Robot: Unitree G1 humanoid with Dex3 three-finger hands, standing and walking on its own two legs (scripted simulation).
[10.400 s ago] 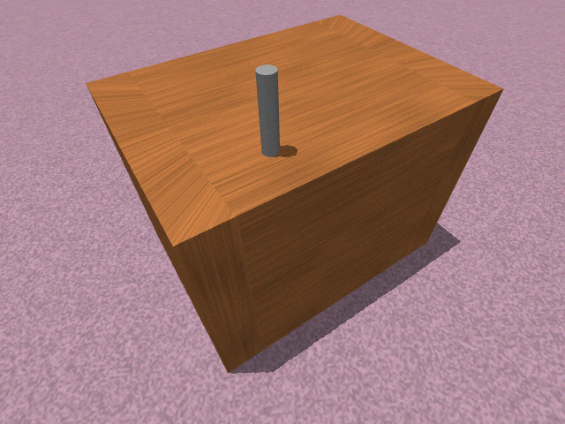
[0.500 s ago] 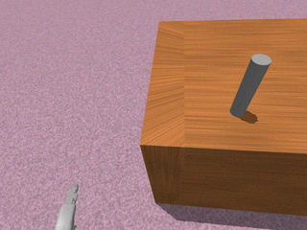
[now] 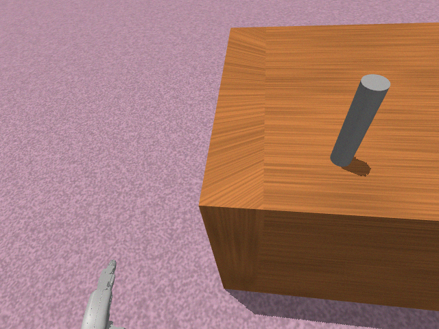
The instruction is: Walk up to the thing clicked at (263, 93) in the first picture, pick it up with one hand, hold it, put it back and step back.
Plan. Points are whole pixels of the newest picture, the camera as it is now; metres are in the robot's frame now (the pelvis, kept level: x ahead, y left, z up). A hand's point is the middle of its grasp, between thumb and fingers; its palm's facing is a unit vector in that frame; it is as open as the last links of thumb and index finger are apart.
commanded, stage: go down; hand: right
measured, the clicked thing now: (355, 126) +0.48 -0.20 +0.09
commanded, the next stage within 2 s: approach in 0.42 s
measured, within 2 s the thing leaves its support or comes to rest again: neither
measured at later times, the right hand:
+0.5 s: hand out of the picture +0.39 -0.38 +0.17, palm faces +0.19 +0.98 +0.02, open 17.7 cm
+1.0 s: hand (412, 157) +0.43 -0.29 +0.07, palm faces +0.08 +0.99 +0.07, open 17.6 cm
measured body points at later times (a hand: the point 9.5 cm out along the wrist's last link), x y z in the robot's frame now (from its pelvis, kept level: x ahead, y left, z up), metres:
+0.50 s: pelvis +0.00 +0.00 +0.00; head +0.05 -0.02 +0.45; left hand +0.15 +0.26 -0.06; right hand +0.38 -0.43 +0.17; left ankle -0.01 +0.15 -0.72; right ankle -0.01 -0.11 -0.72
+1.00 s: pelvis -0.01 +0.01 -0.02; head +0.07 -0.03 +0.42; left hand +0.14 +0.27 -0.07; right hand +0.42 -0.34 +0.07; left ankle -0.01 +0.15 -0.72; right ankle -0.01 -0.11 -0.72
